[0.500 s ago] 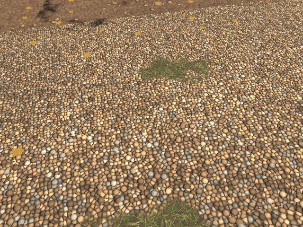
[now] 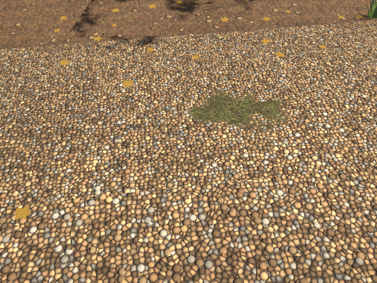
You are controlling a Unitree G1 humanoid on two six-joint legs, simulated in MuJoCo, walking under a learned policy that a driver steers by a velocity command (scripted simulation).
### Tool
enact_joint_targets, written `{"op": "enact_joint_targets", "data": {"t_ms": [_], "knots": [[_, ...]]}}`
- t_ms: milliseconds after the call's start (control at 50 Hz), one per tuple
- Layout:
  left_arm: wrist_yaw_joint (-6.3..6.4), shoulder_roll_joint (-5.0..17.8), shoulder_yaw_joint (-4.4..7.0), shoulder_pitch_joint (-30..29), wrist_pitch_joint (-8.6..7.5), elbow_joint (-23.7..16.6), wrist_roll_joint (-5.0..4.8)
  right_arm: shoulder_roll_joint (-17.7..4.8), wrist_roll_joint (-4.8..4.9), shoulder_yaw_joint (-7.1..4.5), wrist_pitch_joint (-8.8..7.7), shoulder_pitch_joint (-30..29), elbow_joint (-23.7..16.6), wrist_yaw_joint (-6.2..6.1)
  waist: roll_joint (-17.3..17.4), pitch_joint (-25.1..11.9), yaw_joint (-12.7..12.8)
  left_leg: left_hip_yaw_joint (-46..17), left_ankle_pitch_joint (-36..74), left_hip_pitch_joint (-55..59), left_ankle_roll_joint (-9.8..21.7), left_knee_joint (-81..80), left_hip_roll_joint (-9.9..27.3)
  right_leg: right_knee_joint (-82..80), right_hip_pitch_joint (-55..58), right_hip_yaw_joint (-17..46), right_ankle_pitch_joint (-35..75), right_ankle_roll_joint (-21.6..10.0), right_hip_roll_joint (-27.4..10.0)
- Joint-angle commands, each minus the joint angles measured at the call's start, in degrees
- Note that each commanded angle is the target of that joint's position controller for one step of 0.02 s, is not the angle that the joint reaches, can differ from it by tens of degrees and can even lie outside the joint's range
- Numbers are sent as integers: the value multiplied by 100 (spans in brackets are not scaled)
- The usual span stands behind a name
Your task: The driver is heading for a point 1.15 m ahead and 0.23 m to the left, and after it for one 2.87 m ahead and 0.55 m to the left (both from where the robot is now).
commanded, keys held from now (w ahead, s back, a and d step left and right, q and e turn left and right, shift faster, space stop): w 0.10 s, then w+q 0.12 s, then q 0.62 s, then no key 0.12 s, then w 0.04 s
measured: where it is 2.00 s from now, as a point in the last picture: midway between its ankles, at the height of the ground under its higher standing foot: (190, 274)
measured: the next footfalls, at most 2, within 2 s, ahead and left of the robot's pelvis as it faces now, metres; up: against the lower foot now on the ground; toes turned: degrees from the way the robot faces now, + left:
left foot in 0.10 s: +0.18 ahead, +0.11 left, +0.00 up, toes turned +2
right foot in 0.62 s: +0.48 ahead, -0.12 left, -0.19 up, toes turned +8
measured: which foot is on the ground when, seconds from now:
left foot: up 0.00-0.08, down 0.10-0.62, up 0.64-1.00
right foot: down 0.00-0.12, up 0.14-0.60, down 0.62-1.00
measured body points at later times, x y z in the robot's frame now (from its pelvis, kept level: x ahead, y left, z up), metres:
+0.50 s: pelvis +0.24 +0.00 -0.07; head +0.26 +0.00 +0.38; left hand +0.45 +0.22 -0.15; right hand +0.19 -0.22 -0.21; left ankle +0.14 +0.11 -0.74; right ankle +0.46 -0.13 -0.76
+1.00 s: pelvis +0.38 -0.08 -0.19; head +0.40 -0.07 +0.25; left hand +0.26 +0.13 -0.34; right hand +0.55 -0.23 -0.33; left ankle +0.39 +0.12 -0.77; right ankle +0.44 -0.12 -0.93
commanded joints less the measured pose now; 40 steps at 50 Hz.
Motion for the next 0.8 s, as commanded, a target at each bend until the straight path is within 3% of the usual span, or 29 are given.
{"op": "enact_joint_targets", "data": {"t_ms": [20, 40, 80, 100, 120, 140, 160, 180, 220, 260, 280, 320, 340, 360, 380, 420, 440, 460, 500, 540, 580, 600, 620, 640, 660, 680, 700, 740, 800], "knots": [[-40, 981, 203, -555, -71, -394, 190, -595, -23, -141, -120, 681, -165, 35, -578, 364, -702, 78, 165, 1577, -109, 1128, -179, 274, -2281, 375, 2771, -916, -1443], [25, 1072, 228, -724, -94, -507, 139, -783, -4, -213, -156, 759, -217, -9, -493, 296, -793, 205, -253, 1790, -84, 1049, -286, 641, -2177, 311, 3262, -826, -1423], [43, 1481, 351, -415, -63, -281, -319, -716, 179, -248, -114, 161, -426, -108, -632, 448, -725, 690, -1242, 2279, -15, -1163, -563, 1383, -1745, 387, 4135, -910, -1378], [-29, 1629, 434, -82, -16, -188, -204, -809, 297, -276, -173, 725, -283, -167, -606, 105, -693, 741, -871, 3147, 179, -1129, -653, 2317, -1717, 383, 4736, -893, -1275], [-90, 1075, 334, 523, -39, -143, -18, -998, 299, -289, -244, 1853, 11, -248, 201, -1139, -707, -189, 828, 5031, 1064, -426, -165, 4057, -2607, 263, 3723, -500, -879], [-156, 384, 116, 1084, -87, -72, 67, -1060, 149, -324, -181, 3189, 254, -283, 1293, -2328, -1073, -2269, 2034, 6745, 2690, -813, 1247, 6954, -4186, 22, -1082, 143, -43], [-224, 524, 197, -325, -175, -708, -250, -1040, -127, -335, -272, 4042, 653, -197, 764, -1459, -1661, -4073, 257, 6445, 2703, -2131, 1615, 8232, -6007, 731, -2274, 111, 370], [-92, 848, 285, -1424, -186, -1145, -390, -1172, -88, -436, -402, 3213, 570, -218, 3, 50, -1480, -3662, -429, 4938, 2130, -2355, 1681, 7980, -6520, 1014, -1443, 1, -311], [190, 836, 236, -1429, -57, -1210, -98, -302, 44, -125, -355, 1798, 406, -179, -614, 49, -703, -2792, -1098, 2833, 1964, -2590, 1320, 6912, -5174, 1085, -447, -51, -854], [290, 462, 113, -1356, 119, -1210, 21, 182, 65, 17, -405, 1205, 246, -179, -144, 312, -254, -2038, -762, 1560, 1661, -2837, 827, 5856, -4444, 888, -338, 28, -1092], [295, 685, 169, -1424, 167, -1361, -71, 18, 167, -27, -415, 1178, 235, -210, -132, 86, -237, -1636, -95, 1378, 1587, -2802, 589, 5307, -4224, 614, -492, 238, -1000], [254, 573, 85, -1630, 249, -1687, -207, -636, 90, -213, -437, 1097, 190, -182, -102, -191, -147, -699, 963, 222, 1239, -2358, -19, 4356, -2820, -44, 178, 490, -762], [133, 467, 11, -998, 212, -1504, -132, -824, -167, -265, -455, 1130, 109, -181, -77, -282, 3, -513, 823, -657, 1081, -1845, -249, 5179, -1860, -189, 1658, 429, -572], [121, 563, 78, -500, 169, -1461, -139, -893, -193, -288, -479, 1008, -93, -170, -54, -274, 250, -528, 1112, -1193, 1103, -1519, -269, 5379, -1425, -377, 1855, 483, -455], [130, 821, 124, -1557, 147, -1785, -107, -483, -116, -224, -553, 1763, 134, -353, -85, -202, -497, -1191, 115, 803, 1054, -1217, -25, 4593, -3774, 818, 2928, 561, -931], [171, 1039, 167, -3068, 160, -2213, 32, 129, 228, -30, -529, 3764, 657, -708, -3, -191, -1534, -2275, -1045, 4223, 1100, 190, 349, 3301, -7295, 995, 2641, 652, -1070], [149, 847, 133, -3493, 141, -2249, 77, 222, 226, -13, -436, 4571, 827, -802, 64, -232, -1870, -2574, -1416, 4719, 1062, 541, 312, 2918, -7905, 917, 2551, 659, -1046], [71, 611, -17, -3478, 106, -2105, 63, 429, 273, 95, -329, 4065, 459, -796, -277, -183, -1851, -2258, -2268, 3290, 928, 730, -10, 1412, -6733, 912, 4185, 451, -1182], [99, 575, 31, -2563, 193, -2173, -202, -495, -100, 36, -170, 2725, -24, -411, 236, -4, -809, -1760, -3362, -1330, 911, 92, -358, 2522, -2269, -25, 5369, 295, -786], [125, 1006, 232, -1685, 322, -1988, -256, -569, 51, 76, -272, 2464, -386, -252, -26, 273, -305, -2170, -3891, -1939, 814, 500, -325, 2586, -1312, 55, 4479, 440, -939], [99, 1279, 311, -1482, 391, -1834, -292, -697, 391, 98, -146, 2822, -225, -341, -270, 563, -441, -2584, -3567, -216, 491, 1431, -335, 200, -1491, 181, 4323, 389, -989], [164, 1531, 482, -924, 360, -1610, -395, -829, 399, 131, -64, 2803, -205, -293, -303, 416, -233, -2418, -2702, 73, 254, 2166, -481, -524, -764, -112, 4828, 170, -1037], [255, 1887, 705, 140, 290, -1183, -339, -757, 191, 207, 18, 2913, -141, -106, -431, -167, 90, -1895, -2169, -4, -267, 3603, -694, -385, 446, -98, 5722, -273, -1510], [186, 2046, 749, 375, 242, -1382, -251, 393, 219, 379, -29, 4594, -11, 47, -1918, -2790, -790, -776, -5345, -1588, -747, 6757, -1202, 3016, 3574, 571, 10554, -1877, -2880], [7, 1929, 722, -112, 242, -1707, -107, -119, 369, 294, 52, 4675, -230, 48, -1648, -3251, -487, -690, -5758, -2870, -894, 8422, -1174, 3083, 3669, 1281, 10683, -2518, -3631], [84, 1636, 623, -165, 222, -1726, 142, -443, 416, 111, 249, 3434, -602, 25, -821, -2206, -190, -594, -4874, -3083, -851, 8298, -1055, 2733, 2154, 889, 9432, -1841, -3305], [18, 1729, 594, -1202, 186, -1926, 65, -254, 372, 110, 317, 3061, -886, -93, -690, -1605, -651, -792, -3778, -2688, -758, 8122, -769, 2017, 271, 986, 6510, -1592, -3314], [52, 1903, 621, -1808, 76, -2083, -89, -19, 306, 149, 319, 3015, -976, -105, -493, -714, -1167, -387, -2544, -1699, -836, 7626, -387, 955, -2356, 257, 5118, -1734, -2979], [366, 1085, 442, -1027, -74, -1611, -116, 188, 229, 232, 431, 3332, -683, 3, -344, -220, -889, -550, -1218, -1952, -692, 6290, -44, 737, -2706, -163, 3292, -1392, -2475]]}}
